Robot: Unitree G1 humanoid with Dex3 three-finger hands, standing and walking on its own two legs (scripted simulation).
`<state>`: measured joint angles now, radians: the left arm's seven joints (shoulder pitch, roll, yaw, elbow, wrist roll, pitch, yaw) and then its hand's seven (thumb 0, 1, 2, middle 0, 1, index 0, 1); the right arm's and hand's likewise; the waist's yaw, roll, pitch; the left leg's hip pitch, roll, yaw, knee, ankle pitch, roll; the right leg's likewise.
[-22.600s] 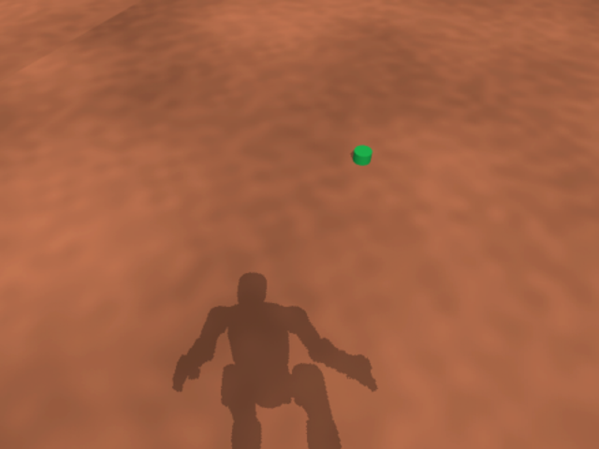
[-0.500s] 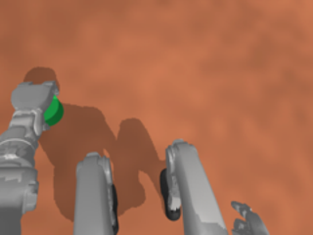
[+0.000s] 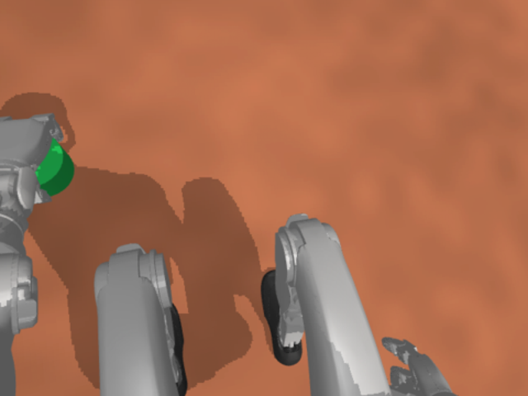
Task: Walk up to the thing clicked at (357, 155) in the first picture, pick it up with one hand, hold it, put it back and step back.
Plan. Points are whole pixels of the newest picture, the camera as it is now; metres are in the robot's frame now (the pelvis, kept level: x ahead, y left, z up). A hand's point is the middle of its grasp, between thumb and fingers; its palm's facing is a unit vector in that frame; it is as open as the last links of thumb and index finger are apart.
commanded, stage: crouch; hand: left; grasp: from above
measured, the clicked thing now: (36, 165) +0.47 +0.28 -0.19
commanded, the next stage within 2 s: lower in 0.36 s
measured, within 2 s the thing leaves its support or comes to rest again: neither
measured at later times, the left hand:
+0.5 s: hand (41, 167) +0.47 +0.28 -0.21, palm faces -0.46 -0.04 -0.88, open 11.3 cm
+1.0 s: hand (55, 175) +0.47 +0.28 -0.27, palm faces -0.46 -0.05 -0.89, open 11.3 cm
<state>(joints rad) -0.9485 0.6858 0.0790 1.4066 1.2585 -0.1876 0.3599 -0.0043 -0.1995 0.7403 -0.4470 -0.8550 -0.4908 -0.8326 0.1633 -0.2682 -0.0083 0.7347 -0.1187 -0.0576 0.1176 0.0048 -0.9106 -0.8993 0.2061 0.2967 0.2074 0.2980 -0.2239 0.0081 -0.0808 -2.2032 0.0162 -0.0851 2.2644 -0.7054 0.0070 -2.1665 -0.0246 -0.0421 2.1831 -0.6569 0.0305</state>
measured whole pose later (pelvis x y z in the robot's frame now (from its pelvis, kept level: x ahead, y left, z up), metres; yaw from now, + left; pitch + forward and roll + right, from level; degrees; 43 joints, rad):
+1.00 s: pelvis +0.00 +0.00 -0.07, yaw -4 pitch +34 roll -10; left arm -1.02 0.85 0.14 1.61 1.35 -0.25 0.51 0.00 -0.22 0.74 -0.48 -0.83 -0.52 -0.80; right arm 0.15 -0.29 0.11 0.73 -0.19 -0.10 0.16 0.00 -0.91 -0.90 0.21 0.30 0.21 0.30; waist -0.30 -0.05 0.02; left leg -2.37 0.01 -0.15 2.50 -0.72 0.00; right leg -2.31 -0.01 -0.08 2.37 -0.66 0.04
